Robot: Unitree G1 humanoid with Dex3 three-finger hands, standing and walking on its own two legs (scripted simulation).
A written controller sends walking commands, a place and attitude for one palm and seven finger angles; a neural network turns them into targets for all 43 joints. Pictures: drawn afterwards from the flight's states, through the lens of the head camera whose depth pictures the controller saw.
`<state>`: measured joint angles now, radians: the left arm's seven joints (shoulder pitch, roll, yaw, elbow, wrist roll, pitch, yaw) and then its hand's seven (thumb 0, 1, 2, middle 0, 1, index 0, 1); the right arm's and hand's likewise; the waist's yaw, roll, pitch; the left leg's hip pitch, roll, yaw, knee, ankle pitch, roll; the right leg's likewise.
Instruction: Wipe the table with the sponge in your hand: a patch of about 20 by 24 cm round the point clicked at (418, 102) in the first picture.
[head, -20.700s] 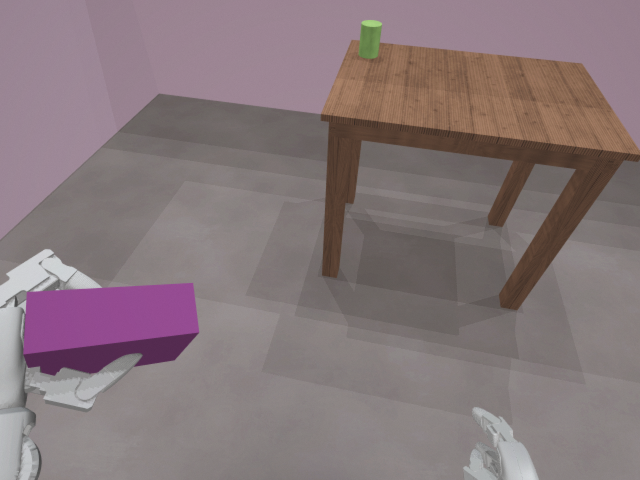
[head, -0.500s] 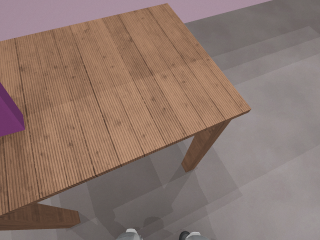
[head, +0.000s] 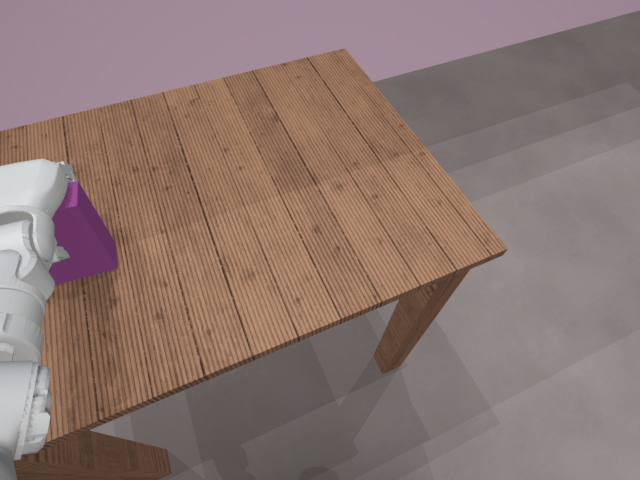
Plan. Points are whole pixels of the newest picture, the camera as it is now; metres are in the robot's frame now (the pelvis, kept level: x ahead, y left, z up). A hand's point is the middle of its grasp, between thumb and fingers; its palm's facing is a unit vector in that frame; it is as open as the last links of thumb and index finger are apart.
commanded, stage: slide across to the middle lane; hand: left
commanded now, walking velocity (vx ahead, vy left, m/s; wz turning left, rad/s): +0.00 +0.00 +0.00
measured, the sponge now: (62, 248) +0.40 +0.37 +0.01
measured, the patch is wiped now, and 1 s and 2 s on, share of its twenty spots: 0.35 0.45 0.50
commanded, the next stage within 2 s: wipe back along the middle lane in 0.06 s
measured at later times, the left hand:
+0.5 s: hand (65, 231) +0.39 +0.34 +0.05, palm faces -0.10 +0.02 -0.99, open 9.1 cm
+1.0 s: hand (71, 261) +0.35 +0.32 +0.05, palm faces -0.04 +0.01 -1.00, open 9.1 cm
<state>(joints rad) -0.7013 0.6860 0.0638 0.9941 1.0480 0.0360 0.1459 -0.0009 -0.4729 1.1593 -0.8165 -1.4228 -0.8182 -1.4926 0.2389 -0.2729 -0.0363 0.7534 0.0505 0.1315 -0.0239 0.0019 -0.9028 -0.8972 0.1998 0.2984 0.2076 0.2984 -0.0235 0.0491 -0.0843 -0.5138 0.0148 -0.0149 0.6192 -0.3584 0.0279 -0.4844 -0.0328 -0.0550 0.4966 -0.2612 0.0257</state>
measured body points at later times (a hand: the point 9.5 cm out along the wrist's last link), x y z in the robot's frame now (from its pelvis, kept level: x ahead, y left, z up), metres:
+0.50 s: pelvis +0.00 -0.01 +0.00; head +0.07 -0.02 +0.45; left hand +0.39 +0.34 +0.11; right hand +0.07 -0.29 -0.13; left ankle -0.05 +0.10 -0.73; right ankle -0.03 -0.16 -0.73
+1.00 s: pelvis +0.00 -0.01 +0.00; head +0.04 -0.03 +0.45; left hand +0.35 +0.31 +0.11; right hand +0.15 -0.27 -0.12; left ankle -0.05 +0.10 -0.73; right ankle -0.03 -0.16 -0.73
